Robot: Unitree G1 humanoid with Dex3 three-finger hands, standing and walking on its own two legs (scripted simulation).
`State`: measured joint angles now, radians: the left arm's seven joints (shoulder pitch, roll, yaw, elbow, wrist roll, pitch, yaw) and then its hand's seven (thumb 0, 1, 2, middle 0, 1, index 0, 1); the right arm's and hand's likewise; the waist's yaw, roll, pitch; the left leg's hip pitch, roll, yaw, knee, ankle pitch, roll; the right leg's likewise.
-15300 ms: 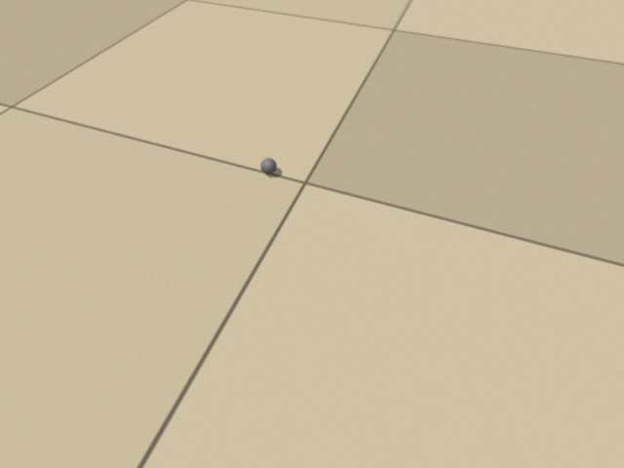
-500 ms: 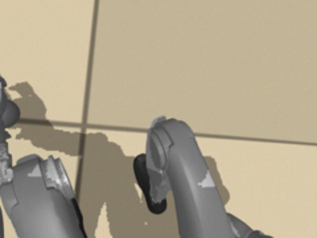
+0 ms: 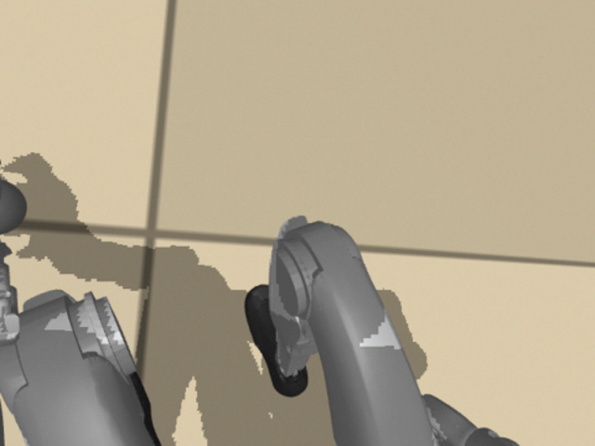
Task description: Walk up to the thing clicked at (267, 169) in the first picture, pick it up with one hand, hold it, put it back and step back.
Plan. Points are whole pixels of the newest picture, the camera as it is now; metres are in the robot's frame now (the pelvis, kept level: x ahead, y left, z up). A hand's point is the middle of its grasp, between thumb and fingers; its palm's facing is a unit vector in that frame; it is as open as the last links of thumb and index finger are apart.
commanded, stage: close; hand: left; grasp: from above
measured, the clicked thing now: out of the picture +0.44 +0.26 -0.27
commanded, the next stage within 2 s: settle in 1.36 s
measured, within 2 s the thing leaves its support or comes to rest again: leaves its support in 1.74 s
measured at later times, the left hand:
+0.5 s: hand out of the picture +0.43 +0.27 -0.26, palm faces -0.47 -0.15 -0.87, open 11.6 cm
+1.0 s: hand out of the picture +0.43 +0.27 -0.25, palm faces -0.43 -0.14 -0.89, open 10.2 cm
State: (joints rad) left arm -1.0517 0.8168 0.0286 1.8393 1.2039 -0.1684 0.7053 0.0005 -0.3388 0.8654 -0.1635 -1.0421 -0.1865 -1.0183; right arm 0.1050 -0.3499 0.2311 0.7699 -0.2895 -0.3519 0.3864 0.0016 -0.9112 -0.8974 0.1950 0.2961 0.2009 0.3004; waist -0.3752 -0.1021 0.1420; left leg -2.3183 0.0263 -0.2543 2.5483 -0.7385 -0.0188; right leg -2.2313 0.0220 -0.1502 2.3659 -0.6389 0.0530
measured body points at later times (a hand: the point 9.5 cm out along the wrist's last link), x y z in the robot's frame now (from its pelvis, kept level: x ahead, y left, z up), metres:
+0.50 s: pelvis +0.00 +0.00 +0.00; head +0.27 +0.11 +0.34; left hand +0.45 +0.28 -0.21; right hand +0.05 -0.25 -0.06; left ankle +0.06 +0.13 -0.27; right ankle +0.12 -0.12 -0.27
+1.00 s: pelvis +0.00 +0.00 +0.01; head +0.27 +0.12 +0.34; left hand +0.45 +0.28 -0.20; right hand +0.05 -0.25 -0.05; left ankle +0.06 +0.13 -0.27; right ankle +0.12 -0.12 -0.27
